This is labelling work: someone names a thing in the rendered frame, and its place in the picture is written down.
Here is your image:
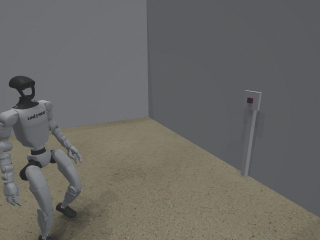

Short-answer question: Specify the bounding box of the robot right hand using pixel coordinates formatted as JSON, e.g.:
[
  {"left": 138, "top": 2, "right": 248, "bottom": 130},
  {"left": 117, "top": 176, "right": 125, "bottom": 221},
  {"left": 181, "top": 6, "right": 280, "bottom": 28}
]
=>
[{"left": 3, "top": 182, "right": 22, "bottom": 206}]

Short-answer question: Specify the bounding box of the right robot thigh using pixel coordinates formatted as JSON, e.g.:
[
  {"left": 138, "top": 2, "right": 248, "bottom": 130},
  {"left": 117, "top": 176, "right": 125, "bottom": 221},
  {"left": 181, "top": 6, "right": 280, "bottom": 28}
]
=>
[{"left": 19, "top": 161, "right": 54, "bottom": 217}]

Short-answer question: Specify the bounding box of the panel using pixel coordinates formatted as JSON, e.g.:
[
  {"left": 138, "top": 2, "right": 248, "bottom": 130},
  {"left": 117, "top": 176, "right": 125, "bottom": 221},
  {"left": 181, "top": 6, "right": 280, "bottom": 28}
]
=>
[{"left": 240, "top": 90, "right": 262, "bottom": 177}]

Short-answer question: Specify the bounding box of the robot left hand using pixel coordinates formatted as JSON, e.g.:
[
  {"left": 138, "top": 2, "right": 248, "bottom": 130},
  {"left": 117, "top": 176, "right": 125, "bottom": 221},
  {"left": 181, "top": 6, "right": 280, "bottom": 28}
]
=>
[{"left": 67, "top": 145, "right": 82, "bottom": 164}]

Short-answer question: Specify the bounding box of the right robot shin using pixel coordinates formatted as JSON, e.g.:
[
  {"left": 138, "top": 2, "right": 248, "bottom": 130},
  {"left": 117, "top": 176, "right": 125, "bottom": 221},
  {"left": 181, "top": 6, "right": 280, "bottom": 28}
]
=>
[{"left": 37, "top": 207, "right": 54, "bottom": 240}]

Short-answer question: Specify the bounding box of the right robot forearm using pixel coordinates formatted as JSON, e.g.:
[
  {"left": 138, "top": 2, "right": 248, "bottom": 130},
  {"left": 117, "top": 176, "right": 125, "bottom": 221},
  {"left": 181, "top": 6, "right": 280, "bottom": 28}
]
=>
[{"left": 0, "top": 143, "right": 15, "bottom": 184}]

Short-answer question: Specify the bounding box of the robot right upper arm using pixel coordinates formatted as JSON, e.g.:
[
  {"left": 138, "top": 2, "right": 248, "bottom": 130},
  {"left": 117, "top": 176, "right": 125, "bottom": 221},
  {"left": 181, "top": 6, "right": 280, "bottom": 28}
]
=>
[{"left": 0, "top": 109, "right": 18, "bottom": 152}]

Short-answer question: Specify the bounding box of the button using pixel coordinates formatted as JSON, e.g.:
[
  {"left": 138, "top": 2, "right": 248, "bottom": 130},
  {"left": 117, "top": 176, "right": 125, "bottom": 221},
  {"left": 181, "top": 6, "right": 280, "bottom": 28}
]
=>
[{"left": 247, "top": 97, "right": 254, "bottom": 104}]

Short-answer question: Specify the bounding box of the robot left upper arm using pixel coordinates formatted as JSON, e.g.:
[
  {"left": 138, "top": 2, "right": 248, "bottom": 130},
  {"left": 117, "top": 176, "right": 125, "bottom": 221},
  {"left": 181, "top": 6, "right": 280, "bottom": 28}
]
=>
[{"left": 37, "top": 100, "right": 57, "bottom": 131}]

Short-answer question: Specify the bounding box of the left robot forearm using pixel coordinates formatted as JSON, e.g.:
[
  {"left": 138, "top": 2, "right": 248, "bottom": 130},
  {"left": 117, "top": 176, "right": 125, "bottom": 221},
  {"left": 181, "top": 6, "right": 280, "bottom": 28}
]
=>
[{"left": 51, "top": 125, "right": 72, "bottom": 149}]

